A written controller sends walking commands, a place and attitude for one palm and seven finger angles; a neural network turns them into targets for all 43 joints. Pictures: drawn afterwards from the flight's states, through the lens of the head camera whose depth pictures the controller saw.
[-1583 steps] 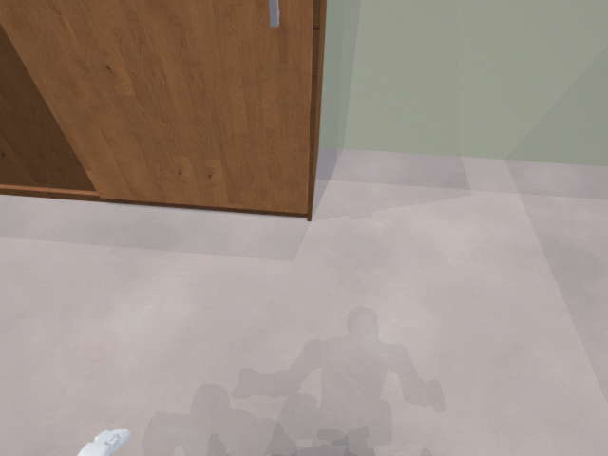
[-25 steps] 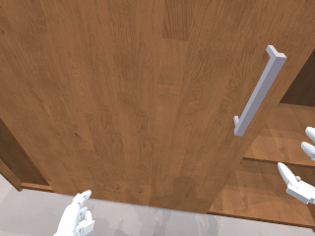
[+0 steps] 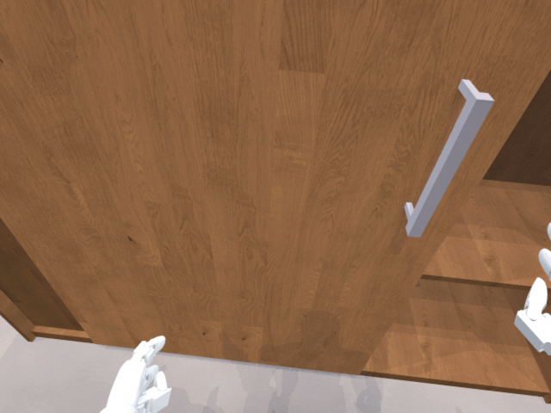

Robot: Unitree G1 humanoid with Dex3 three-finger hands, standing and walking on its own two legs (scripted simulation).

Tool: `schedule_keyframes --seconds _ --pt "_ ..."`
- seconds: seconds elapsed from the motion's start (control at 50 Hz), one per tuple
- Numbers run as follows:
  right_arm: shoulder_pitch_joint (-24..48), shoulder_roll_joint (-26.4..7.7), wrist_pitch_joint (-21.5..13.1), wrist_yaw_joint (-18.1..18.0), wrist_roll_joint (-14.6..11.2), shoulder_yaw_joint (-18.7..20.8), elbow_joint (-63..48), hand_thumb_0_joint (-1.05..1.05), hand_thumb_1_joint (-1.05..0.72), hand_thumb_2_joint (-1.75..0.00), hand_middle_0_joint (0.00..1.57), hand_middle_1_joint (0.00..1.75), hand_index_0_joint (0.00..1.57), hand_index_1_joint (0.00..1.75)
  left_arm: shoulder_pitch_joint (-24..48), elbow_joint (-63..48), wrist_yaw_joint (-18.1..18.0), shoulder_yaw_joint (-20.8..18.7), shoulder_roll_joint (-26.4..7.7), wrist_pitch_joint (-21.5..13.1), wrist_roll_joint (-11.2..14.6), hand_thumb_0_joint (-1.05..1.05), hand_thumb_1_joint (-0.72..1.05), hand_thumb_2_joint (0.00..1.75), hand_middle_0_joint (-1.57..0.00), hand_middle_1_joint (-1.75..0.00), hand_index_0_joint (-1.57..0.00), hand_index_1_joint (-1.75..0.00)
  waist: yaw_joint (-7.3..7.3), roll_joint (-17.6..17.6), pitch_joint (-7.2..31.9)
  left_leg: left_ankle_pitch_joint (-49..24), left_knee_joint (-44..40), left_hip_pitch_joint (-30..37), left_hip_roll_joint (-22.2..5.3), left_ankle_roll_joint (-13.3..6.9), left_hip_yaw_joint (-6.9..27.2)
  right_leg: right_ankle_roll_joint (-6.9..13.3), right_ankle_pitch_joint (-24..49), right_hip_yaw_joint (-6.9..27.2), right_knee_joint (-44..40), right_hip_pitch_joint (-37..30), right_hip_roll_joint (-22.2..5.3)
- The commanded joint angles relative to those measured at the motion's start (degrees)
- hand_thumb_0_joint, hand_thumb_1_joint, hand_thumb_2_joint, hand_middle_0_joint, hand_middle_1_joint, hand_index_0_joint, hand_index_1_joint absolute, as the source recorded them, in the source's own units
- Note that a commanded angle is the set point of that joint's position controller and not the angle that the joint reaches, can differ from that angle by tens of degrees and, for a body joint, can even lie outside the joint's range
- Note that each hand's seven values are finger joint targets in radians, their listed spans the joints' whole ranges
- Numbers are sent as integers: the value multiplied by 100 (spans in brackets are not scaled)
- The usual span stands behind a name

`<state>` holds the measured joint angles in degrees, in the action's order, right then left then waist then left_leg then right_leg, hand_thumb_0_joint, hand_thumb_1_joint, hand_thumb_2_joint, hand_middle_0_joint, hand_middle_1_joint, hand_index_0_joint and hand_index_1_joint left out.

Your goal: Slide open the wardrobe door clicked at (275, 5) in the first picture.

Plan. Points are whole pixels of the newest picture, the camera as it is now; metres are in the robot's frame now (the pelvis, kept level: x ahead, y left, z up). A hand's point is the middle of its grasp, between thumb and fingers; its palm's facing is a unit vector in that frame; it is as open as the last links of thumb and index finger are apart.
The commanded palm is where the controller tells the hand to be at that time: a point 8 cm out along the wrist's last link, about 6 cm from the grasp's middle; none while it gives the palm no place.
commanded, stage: step back with the hand held close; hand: right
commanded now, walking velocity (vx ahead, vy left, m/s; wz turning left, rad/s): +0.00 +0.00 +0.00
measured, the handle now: (437, 166) +0.41 -0.24 +0.19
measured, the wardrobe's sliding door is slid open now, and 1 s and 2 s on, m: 0.66 0.66 0.66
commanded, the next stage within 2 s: stop stepping back and stand still in 1.30 s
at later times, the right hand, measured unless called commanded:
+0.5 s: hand out of the picture +0.15 -0.28 +0.15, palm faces +0.36 +0.79 -0.49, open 7.4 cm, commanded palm +0.10 -0.32 +0.17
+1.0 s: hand out of the picture +0.07 -0.30 +0.15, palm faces +0.48 +0.77 -0.41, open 7.4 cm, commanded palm +0.00 -0.34 +0.17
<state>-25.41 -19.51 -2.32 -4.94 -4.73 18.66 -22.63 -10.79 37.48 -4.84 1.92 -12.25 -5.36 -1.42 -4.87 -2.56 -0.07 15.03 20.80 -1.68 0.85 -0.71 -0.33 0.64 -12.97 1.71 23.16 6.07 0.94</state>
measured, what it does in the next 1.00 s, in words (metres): shifts its weight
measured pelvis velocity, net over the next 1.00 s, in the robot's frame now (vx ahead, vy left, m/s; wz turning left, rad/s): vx -0.12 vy -0.03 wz -0.06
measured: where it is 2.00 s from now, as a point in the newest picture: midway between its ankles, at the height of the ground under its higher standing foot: outside the picture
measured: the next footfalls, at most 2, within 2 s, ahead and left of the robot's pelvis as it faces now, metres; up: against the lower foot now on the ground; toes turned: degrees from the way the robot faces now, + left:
left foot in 1.28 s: -0.19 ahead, +0.06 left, +0.00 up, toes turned +3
right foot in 1.66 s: -0.14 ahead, -0.16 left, +0.00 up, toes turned +3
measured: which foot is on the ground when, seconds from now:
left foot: down 0.00-1.00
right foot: down 0.00-1.00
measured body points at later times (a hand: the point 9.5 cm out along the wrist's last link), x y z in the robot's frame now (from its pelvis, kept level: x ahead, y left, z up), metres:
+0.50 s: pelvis -0.05 -0.02 +0.00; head -0.04 -0.01 +0.45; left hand +0.14 +0.23 -0.08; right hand +0.13 -0.32 +0.18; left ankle -0.04 +0.11 -0.74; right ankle +0.00 -0.11 -0.74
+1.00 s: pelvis -0.12 -0.03 -0.02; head -0.10 -0.05 +0.43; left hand +0.07 +0.21 -0.09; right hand +0.04 -0.34 +0.18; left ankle -0.04 +0.11 -0.74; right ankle -0.02 -0.12 -0.74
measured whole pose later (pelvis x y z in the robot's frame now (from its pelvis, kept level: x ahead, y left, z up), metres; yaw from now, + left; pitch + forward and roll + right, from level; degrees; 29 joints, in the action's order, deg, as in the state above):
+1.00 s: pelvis -0.12 -0.03 -0.02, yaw -4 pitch +0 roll +3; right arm -28.1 -23.0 -14.5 -7.8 -1.7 23.5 -29.2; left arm -12.6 34.7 -4.3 -0.4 -13.6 -5.2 -0.5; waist -1.5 0.3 -1.4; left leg 9.5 30.0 -20.5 1.9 1.2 0.6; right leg 1.6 -15.7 2.3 37.0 26.7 1.5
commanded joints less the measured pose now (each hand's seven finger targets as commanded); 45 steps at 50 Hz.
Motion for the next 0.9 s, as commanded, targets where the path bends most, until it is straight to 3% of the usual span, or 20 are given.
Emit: schedule_keyframes --seconds 0.0,0.06,0.08,0.1,0.12,0.14,0.18,0.22,0.26,0.32,0.36,0.44,0.6,0.66,0.72,0.76,0.78,0.82,0.86,0.88 --pt "586 -1098 -417 -122 22 682 -1205 0 -90 -90 20 30 20 30 799 -933 -66 -261 -618 -337 6 0 90 90 -20 -30 -20 -30 11 4 343 -1374 -322 -387 -68 -7 -118 109 1350 -145 -239 -333 -81" --pt "564 -1088 -426 -109 6 688 -1122 0 -90 -90 20 30 20 30 814 -932 -73 -274 -629 -334 8 0 90 90 -20 -30 -20 -30 10 110 286 -1263 -389 -406 -70 6 -104 125 1225 -153 -271 -316 -84" --pt "889 -1321 -421 -141 -4 886 -988 0 -90 -90 20 30 20 30 810 -879 -101 -277 -659 -313 21 0 90 90 -20 -30 -20 -30 28 120 255 -1169 -427 -438 -68 2 -84 133 1140 -154 -272 -273 -72" --pt "1571 -1971 -680 -201 73 1478 -1364 0 -90 -90 20 30 20 30 819 -1145 -59 -267 -748 -173 109 0 90 90 -20 -30 -20 -30 240 109 -132 -1388 -763 -1018 -322 64 270 227 944 -11 0 91 -138" --pt "1601 -1944 -804 -190 94 1444 -1188 0 -90 -90 20 30 20 30 834 -1062 -74 -251 -685 -100 98 0 90 90 -20 -30 -20 -30 266 104 -128 -1528 -788 -1041 -439 30 290 212 913 43 72 90 -105" --pt "828 -1448 -793 -152 102 1063 -841 0 -90 -90 20 30 20 30 787 -1032 -71 -275 -681 -32 71 0 90 90 -20 -30 -20 -30 310 256 19 -1837 -701 -1121 -469 52 214 213 1223 37 175 -15 -127" --pt "195 -1167 -785 -116 121 826 -987 0 -90 -90 20 30 20 30 702 -1209 -20 -328 -730 72 67 0 90 90 -20 -30 -20 -30 296 39 576 -2180 -443 -932 -452 114 77 214 1874 7 198 -185 -181" --pt "-93 -1201 -806 -134 112 860 -1277 0 -90 -90 20 30 20 30 680 -1303 -19 -361 -765 155 81 0 90 90 -20 -30 -20 -30 306 -226 923 -2363 -266 -809 -369 149 4 215 2478 9 164 -299 -210" --pt "-351 -1329 -818 -173 88 1005 -1420 0 -90 -90 20 30 20 30 636 -1374 -24 -393 -762 240 99 0 90 90 -20 -30 -20 -30 308 -84 1150 -2413 -148 -782 -337 171 -16 211 2701 25 175 -286 -274" --pt "-411 -1625 -878 -219 58 1311 -1481 0 -90 -90 20 30 20 30 632 -1453 -61 -438 -783 313 123 0 90 90 -20 -30 -20 -30 311 80 1136 -2201 -119 -829 -275 174 -24 196 2486 67 78 -78 -283" --pt "-437 -1565 -921 -220 39 1276 -1425 0 -90 -90 20 30 20 30 598 -1503 -75 -447 -779 336 148 0 90 90 -20 -30 -20 -30 321 39 1043 -2013 -59 -875 -242 187 -27 195 2364 111 10 88 -318" --pt "-325 -1541 -1036 -236 66 1245 -1407 0 -90 -90 20 30 20 30 551 -1528 -100 -462 -825 268 168 0 90 90 -20 -30 -20 -30 344 -153 861 -1335 13 -823 -142 205 -15 240 1414 239 -270 577 -389" --pt "-49 -1393 -1277 -289 274 1150 -1331 0 -90 -90 20 30 20 30 497 -1536 -98 -485 -942 16 185 0 90 90 -20 -30 -20 -30 370 -124 342 136 125 -425 -37 212 182 470 -1684 619 -759 2278 -524" --pt "103 -1405 -1389 -305 372 1207 -1429 0 -90 -90 20 30 20 30 484 -1527 -100 -501 -964 -97 157 0 90 90 -20 -30 -20 -30 356 -375 336 233 481 -155 72 204 206 558 -2286 841 -934 2781 -677" --pt "33 -1581 -1475 -311 425 1416 -1639 0 -90 -90 20 30 20 30 439 -1513 -92 -527 -977 -219 128 0 90 90 -20 -30 -20 -30 334 -548 562 -191 822 89 150 179 254 601 -2300 919 -878 2953 -706" --pt "15 -1466 -1541 -294 440 1380 -1680 0 -90 -90 20 30 20 30 443 -1508 -89 -516 -940 -292 114 0 90 90 -20 -30 -20 -30 326 -642 558 -168 1058 233 183 177 329 643 -2605 984 -892 3280 -780" --pt "-79 -1478 -1556 -295 449 1445 -1577 0 -90 -90 20 30 20 30 410 -1489 -85 -531 -929 -316 104 0 90 90 -20 -30 -20 -30 313 -517 504 -96 1043 241 149 158 427 665 -2683 968 -770 3449 -765" --pt "-142 -1599 -1560 -299 398 1527 -1558 0 -90 -90 20 30 20 30 288 -1431 -49 -570 -890 -345 80 0 90 90 -20 -30 -20 -30 347 86 531 252 347 -576 -199 -37 917 477 -2076 580 41 2813 -424" --pt "5 -1489 -1548 -336 290 1259 -1599 0 -90 -90 20 30 20 30 147 -1256 -2 -536 -766 -330 94 0 90 90 -20 -30 -20 -30 447 873 427 1133 -650 -2431 -925 -382 1501 127 -1135 100 1464 1318 -9" --pt "139 -1454 -1540 -383 268 1136 -1631 0 -90 -90 20 30 20 30 76 -1131 18 -530 -732 -309 87 0 90 90 -20 -30 -20 -30 503 1043 440 1146 -848 -2957 -1236 -532 1536 32 -845 -13 1955 841 48"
